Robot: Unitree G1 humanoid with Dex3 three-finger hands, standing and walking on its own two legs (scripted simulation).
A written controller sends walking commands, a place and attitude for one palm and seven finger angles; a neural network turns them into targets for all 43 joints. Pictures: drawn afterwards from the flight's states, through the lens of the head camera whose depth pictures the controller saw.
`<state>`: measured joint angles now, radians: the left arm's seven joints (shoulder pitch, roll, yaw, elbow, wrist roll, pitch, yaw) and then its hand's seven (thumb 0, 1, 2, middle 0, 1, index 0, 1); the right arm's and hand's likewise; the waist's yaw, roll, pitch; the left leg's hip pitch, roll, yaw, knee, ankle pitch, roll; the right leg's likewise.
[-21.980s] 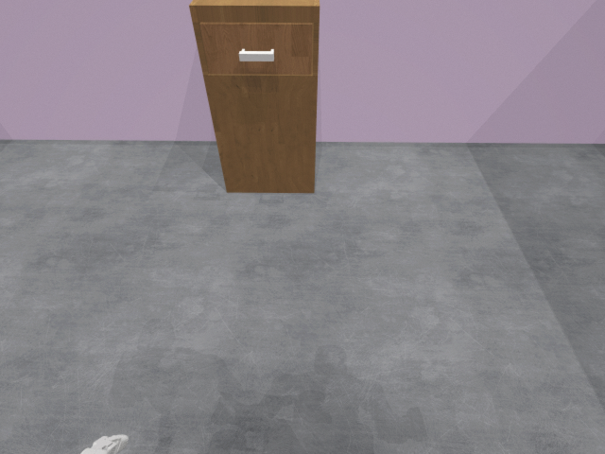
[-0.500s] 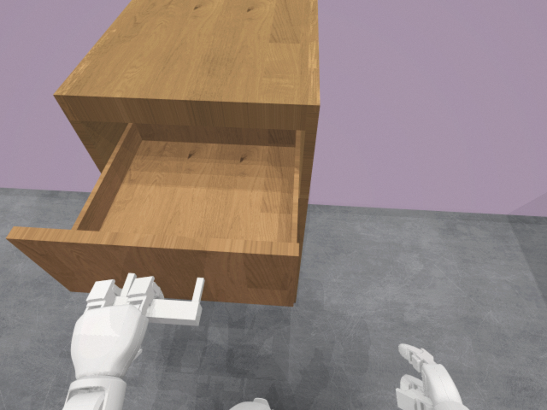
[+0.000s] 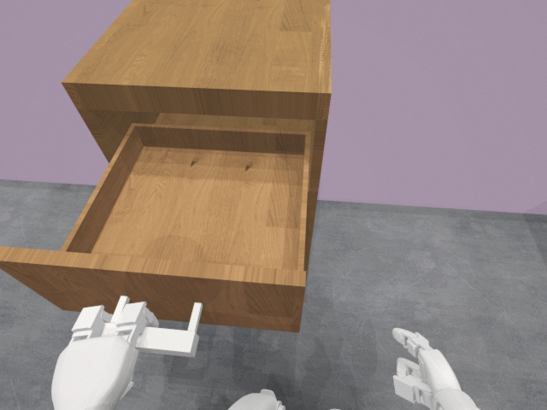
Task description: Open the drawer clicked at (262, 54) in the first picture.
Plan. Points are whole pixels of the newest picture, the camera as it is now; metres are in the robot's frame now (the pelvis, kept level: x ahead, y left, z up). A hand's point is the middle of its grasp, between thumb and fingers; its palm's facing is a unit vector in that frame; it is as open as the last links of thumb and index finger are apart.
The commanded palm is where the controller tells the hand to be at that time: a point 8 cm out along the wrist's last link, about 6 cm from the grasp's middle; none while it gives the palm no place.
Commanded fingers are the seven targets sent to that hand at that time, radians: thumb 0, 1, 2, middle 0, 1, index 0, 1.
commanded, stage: pull the drawer open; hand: left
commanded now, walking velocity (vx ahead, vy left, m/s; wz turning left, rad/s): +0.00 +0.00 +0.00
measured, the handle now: (154, 323) +0.22 +0.20 +0.01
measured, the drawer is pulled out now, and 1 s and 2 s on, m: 0.30 0.30 0.30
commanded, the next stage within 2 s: open the thumb to release the handle in 0.06 s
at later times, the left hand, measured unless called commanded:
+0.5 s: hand (103, 373) +0.16 +0.25 +0.00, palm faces -0.02 -0.10 -0.99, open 9.0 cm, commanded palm +0.13 +0.24 +0.05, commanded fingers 0.00 -0.36 0.36 -0.31 -1.22 -0.31 -1.22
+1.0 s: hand (117, 372) +0.16 +0.24 -0.01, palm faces -0.01 -0.07 -1.00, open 14.0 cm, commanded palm +0.14 +0.24 +0.05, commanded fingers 0.00 -0.50 0.30 -0.30 -1.20 -0.30 -1.20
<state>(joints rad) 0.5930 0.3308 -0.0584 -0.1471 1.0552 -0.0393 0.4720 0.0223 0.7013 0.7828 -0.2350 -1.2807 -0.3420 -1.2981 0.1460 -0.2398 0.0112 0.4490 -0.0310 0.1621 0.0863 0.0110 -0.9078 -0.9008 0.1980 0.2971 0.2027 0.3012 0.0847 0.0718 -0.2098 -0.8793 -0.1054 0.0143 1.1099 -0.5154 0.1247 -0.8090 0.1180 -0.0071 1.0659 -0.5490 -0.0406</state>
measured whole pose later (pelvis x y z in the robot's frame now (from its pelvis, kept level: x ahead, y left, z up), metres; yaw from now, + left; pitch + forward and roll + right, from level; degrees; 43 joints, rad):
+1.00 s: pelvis -0.01 -0.02 +0.00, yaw +1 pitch +16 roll -2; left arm 0.50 0.40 0.03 0.01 1.06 -0.13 0.53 0.00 -0.49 0.30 -0.32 -1.20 -0.29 -1.19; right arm 0.13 -0.25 0.00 0.51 -0.04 0.18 0.02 0.01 -0.91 -0.90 0.20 0.30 0.20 0.30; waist 0.07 0.06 -0.20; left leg -0.88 -0.09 0.00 1.11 -0.50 0.10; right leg -0.81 0.13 -0.03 1.07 -0.53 -0.08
